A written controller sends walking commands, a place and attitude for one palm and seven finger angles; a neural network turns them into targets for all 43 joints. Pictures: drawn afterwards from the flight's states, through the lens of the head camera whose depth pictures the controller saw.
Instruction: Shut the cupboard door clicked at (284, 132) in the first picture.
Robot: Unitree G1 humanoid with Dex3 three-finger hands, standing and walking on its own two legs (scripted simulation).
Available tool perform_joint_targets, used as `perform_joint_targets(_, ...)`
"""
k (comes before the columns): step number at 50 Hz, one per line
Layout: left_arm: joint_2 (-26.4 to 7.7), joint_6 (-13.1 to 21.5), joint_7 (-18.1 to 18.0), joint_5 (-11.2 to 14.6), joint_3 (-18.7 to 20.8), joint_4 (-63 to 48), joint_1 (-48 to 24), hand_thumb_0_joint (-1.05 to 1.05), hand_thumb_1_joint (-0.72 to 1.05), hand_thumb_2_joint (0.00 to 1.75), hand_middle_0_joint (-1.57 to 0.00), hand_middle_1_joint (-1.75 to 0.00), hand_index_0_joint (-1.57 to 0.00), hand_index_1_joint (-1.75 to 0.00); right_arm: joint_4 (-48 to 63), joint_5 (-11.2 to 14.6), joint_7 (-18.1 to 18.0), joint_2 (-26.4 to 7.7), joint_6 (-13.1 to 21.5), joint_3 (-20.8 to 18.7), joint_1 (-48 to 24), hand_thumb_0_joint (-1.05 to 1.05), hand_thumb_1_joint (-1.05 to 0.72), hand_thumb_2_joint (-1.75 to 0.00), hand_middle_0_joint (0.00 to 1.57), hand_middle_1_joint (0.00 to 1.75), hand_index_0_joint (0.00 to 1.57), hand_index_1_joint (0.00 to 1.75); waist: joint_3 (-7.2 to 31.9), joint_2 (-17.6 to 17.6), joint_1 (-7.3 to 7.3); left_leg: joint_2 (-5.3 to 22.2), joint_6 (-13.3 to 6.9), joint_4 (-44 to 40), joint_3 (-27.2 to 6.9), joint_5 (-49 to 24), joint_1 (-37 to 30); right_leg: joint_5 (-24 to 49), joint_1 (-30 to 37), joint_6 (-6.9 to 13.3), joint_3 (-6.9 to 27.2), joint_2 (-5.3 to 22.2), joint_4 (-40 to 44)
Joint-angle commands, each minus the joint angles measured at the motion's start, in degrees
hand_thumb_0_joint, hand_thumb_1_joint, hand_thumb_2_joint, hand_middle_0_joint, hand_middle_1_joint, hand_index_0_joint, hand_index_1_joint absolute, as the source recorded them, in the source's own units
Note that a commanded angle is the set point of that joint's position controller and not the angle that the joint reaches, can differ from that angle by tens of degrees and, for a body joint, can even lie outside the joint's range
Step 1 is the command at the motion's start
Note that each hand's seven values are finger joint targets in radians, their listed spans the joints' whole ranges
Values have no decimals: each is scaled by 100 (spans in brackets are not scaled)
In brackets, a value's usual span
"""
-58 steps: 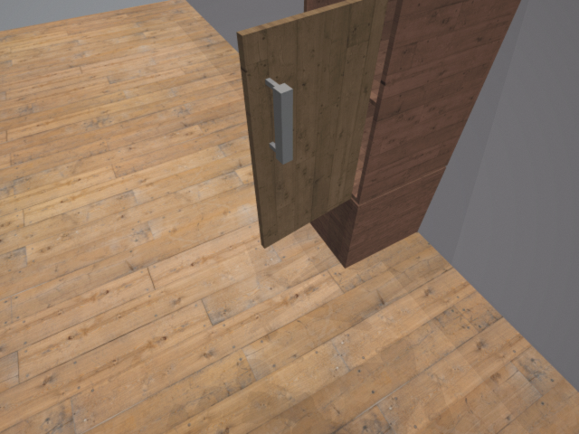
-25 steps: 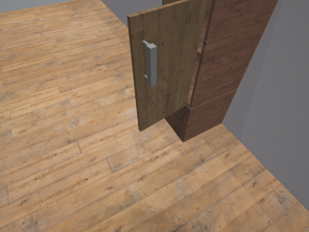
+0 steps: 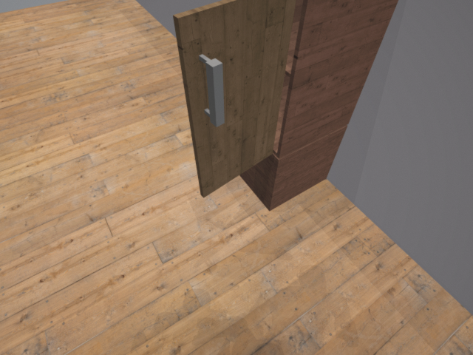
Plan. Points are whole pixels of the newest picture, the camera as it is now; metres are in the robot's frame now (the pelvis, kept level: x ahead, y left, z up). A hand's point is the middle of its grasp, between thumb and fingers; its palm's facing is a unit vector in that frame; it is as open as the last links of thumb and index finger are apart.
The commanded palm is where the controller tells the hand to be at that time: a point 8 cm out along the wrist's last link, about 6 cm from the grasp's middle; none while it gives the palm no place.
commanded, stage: walk around to get in front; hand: left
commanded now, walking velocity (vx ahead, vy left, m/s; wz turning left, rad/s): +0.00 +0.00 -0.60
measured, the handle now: (210, 91) +0.65 +0.11 +0.08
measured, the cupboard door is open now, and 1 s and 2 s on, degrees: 97 97 97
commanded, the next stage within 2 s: none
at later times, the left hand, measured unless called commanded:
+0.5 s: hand out of the picture +0.06 +0.16 -0.17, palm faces -0.19 -0.95 -0.26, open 7.4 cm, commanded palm none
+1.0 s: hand (191, 337) +0.18 +0.11 -0.18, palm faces -0.52 -0.80 -0.28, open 7.4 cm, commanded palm none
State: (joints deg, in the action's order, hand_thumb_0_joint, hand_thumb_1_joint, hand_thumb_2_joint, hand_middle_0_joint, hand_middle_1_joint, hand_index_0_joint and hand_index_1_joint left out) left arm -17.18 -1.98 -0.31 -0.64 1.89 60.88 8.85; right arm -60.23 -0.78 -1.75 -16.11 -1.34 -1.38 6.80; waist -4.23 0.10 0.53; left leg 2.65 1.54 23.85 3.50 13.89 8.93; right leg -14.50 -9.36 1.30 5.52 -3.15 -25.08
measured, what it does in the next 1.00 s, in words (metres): steps on the spot, turning right: left foot, then right foot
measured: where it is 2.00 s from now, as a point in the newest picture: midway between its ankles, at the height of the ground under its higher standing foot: outside the picture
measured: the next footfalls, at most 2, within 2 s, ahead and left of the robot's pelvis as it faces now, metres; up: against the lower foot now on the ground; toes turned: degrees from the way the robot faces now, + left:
left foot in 0.60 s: +0.06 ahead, +0.13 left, +0.00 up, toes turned -21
right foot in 0.84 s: -0.01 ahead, -0.17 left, +0.00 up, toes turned -28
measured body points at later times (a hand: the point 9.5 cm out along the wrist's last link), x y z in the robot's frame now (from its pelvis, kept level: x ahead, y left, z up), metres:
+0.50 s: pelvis -0.02 -0.03 +0.00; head +0.05 -0.05 +0.45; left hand +0.07 +0.21 -0.15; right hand +0.04 -0.29 -0.14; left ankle +0.00 +0.14 -0.69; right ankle -0.02 -0.10 -0.74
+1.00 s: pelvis -0.02 -0.03 -0.02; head +0.03 -0.06 +0.43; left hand +0.21 +0.15 -0.16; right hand -0.10 -0.31 -0.15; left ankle +0.04 +0.10 -0.71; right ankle -0.05 -0.15 -0.74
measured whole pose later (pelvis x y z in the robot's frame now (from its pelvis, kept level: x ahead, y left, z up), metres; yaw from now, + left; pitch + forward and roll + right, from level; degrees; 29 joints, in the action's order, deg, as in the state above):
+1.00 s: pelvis -0.02 -0.03 -0.02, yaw -33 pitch +1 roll +1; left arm -16.0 -3.2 0.5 -1.9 4.4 50.1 8.7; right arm -50.8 -0.1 -1.6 -15.0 -2.4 -3.0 9.0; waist -6.9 -2.0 -0.2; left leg 3.4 3.4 50.4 2.8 28.3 22.9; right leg -14.8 -22.4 0.4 4.7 -1.5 -36.1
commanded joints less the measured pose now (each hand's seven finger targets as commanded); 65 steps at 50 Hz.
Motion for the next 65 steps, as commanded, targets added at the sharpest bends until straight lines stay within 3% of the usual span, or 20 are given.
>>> perform_joint_targets(1,-670,-20,9,-22,217,-645,34,0,90,90,-20,-30,-20,-30,455,-60,-90,-1021,9,-339,397,0,-90,-90,20,30,20,30,380,613,-144,1194,-510,-242,-711,-1080,-420,1263,-984,15,180,370,-1014)
perform_joint_targets(4,-427,-125,69,-22,284,-861,52,0,90,90,-20,-30,-20,-30,639,-106,-84,-1028,49,-391,308,0,-90,-90,20,30,20,30,195,1232,-75,2064,-1150,-650,-1137,-1338,213,-1640,-1155,-72,-323,321,-2653)
perform_joint_targets(7,-407,-56,127,-67,394,-741,1004,0,90,90,-20,-30,-20,-30,860,-87,-99,-948,39,-413,-254,0,-90,-90,20,30,20,30,376,320,498,1383,-532,861,-175,-1219,888,-72,30,-14,-363,490,-824)
perform_joint_targets(9,-1223,33,-8,-95,548,-777,1195,0,90,90,-20,-30,-20,-30,1109,37,-33,-415,-69,-365,-310,0,-90,-90,20,30,20,30,164,-1831,541,-214,118,3731,-4,2313,2134,1633,-167,935,2795,2413,1167)
perform_joint_targets(15,-590,128,-154,-77,505,-977,675,0,90,90,-20,-30,-20,-30,912,36,-34,-85,-30,-306,-94,0,-90,-90,20,30,20,30,857,-541,121,38,209,3610,-490,1218,2049,2665,478,1067,1755,1549,372)
perform_joint_targets(26,-659,20,-93,-93,587,-1054,495,0,90,90,-20,-30,-20,-30,1034,121,-96,-69,57,-310,106,0,-90,-90,20,30,20,30,841,-781,-15,-262,78,1070,-501,752,803,2307,-69,780,2264,1132,198)
perform_joint_targets(28,-405,5,-65,-23,514,-1182,278,0,90,90,-20,-30,-20,-30,905,82,-163,-364,146,-356,595,0,-90,-90,20,30,20,30,916,-9,-283,354,-119,-413,-942,182,-815,1117,-1444,280,1742,556,-356)
perform_joint_targets(29,-67,4,22,50,444,-1323,319,0,90,90,-20,-30,-20,-30,985,-36,-186,-925,186,-452,575,0,-90,-90,20,30,20,30,756,1629,-236,1833,-691,-981,-2486,-81,-1294,-876,-2594,-114,683,-257,-1469)
perform_joint_targets(30,-267,39,87,-7,466,-1483,49,0,90,90,-20,-30,-20,-30,1105,-81,-219,-1130,158,-468,602,0,-90,-90,20,30,20,30,511,1590,-289,2748,-1314,-1104,-2954,-666,-498,-2063,-2581,-357,-139,-97,-2899)
perform_joint_targets(39,-212,41,295,-30,441,-1379,376,0,90,90,-20,-30,-20,-30,1310,-114,-90,-1000,105,-467,338,0,-90,-90,20,30,20,30,711,1058,127,1255,-331,1006,-152,-2497,420,-47,-248,-225,-1194,79,-914)
perform_joint_targets(40,-571,84,267,-51,513,-1255,769,0,90,90,-20,-30,-20,-30,1401,-55,-55,-895,83,-463,236,0,-90,-90,20,30,20,30,764,297,325,970,-42,1829,99,-1337,1187,1121,588,-44,-617,500,-222)
perform_joint_targets(41,-1326,125,150,-122,661,-1239,1016,0,90,90,-20,-30,-20,-30,1661,26,-4,-327,68,-340,185,0,-90,-90,20,30,20,30,848,-1988,420,13,326,3436,549,1835,2554,2613,1165,669,2104,2275,552)
perform_joint_targets(42,-1498,103,50,-52,674,-1212,1242,0,90,90,-20,-30,-20,-30,1767,33,-28,-481,-1,-292,-5,0,-90,-90,20,30,20,30,916,-1638,670,164,214,4258,-355,2495,2456,2533,679,1280,2490,2773,617)
perform_joint_targets(50,-890,-43,21,-67,473,-1510,-298,0,90,90,-20,-30,-20,-30,1062,44,-2,-227,84,-231,1131,0,-90,-90,20,30,20,30,828,-654,-369,-105,147,796,75,345,64,690,-1403,539,1341,1183,-128)
perform_joint_targets(52,-257,-98,125,45,316,-1675,-147,0,90,90,-20,-30,-20,-30,1145,-105,-58,-1149,180,-405,1189,0,-90,-90,20,30,20,30,607,1900,-341,2046,-652,-1158,-2507,1060,-448,-1535,-2771,-179,-6,-51,-2210)
perform_joint_targets(53,-486,-64,185,17,377,-1816,-431,0,90,90,-20,-30,-20,-30,1265,-124,-132,-1403,222,-427,1126,0,-90,-90,20,30,20,30,533,1339,-374,2801,-1242,-1382,-2934,790,332,-1912,-2510,-299,-235,225,-3372)
perform_joint_targets(57,-121,-61,293,-44,338,-1598,-415,0,90,90,-20,-30,-20,-30,1255,-166,-101,-908,249,-321,664,0,-90,-90,20,30,20,30,487,1406,-96,1676,-829,-149,-575,-2662,54,-1518,-2123,-393,-734,454,-3353)
perform_joint_targets(62,-172,52,274,-14,328,-1420,49,0,90,90,-20,-30,-20,-30,1122,-94,-28,-1041,157,-409,992,0,-90,-90,20,30,20,30,803,1071,-44,1426,-255,916,173,-2565,120,77,-253,-153,-1240,154,-435)
perform_joint_targets(64,-1221,133,105,-97,571,-1196,793,0,90,90,-20,-30,-20,-30,1517,25,23,-339,119,-289,584,0,-90,-90,20,30,20,30,857,-1617,312,292,374,2926,839,1672,2474,3462,1377,730,1710,2379,412)
perform_joint_targets(65,-1409,115,50,-15,573,-1138,1024,0,90,90,-20,-30,-20,-30,1570,53,-34,-470,54,-243,488,0,-90,-90,20,30,20,30,926,-1501,521,314,300,3737,1,2461,2437,3689,879,1268,1866,2732,431)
